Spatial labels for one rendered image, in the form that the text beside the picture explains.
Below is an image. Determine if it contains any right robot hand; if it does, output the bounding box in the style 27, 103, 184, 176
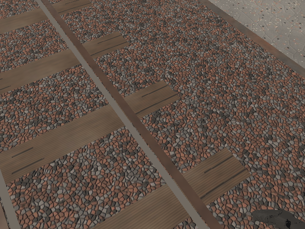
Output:
252, 208, 305, 229

